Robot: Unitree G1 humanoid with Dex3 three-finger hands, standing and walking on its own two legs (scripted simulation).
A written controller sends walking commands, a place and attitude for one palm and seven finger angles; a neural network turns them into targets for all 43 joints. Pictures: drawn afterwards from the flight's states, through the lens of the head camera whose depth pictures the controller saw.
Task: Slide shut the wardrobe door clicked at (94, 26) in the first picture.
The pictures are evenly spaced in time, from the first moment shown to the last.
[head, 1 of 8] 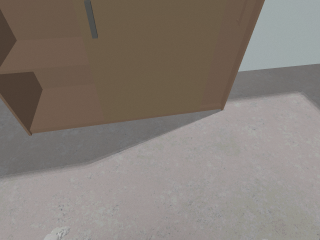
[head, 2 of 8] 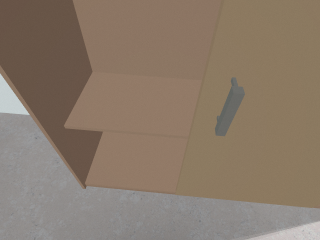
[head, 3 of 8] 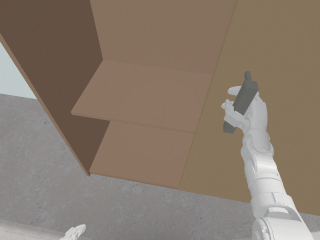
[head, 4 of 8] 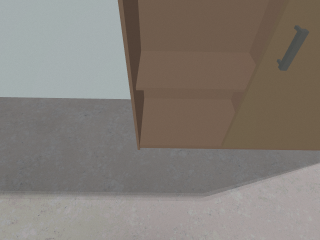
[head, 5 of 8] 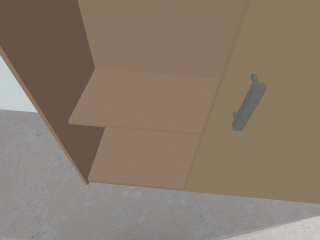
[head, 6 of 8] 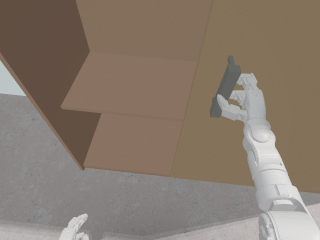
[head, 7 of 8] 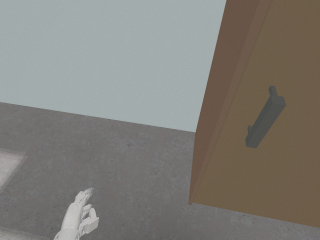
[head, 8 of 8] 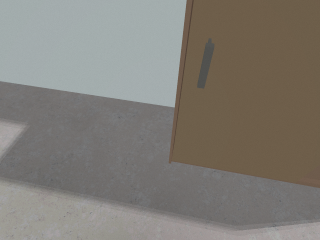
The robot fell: no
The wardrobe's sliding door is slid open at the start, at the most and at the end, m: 0.57 0.61 0.00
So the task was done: yes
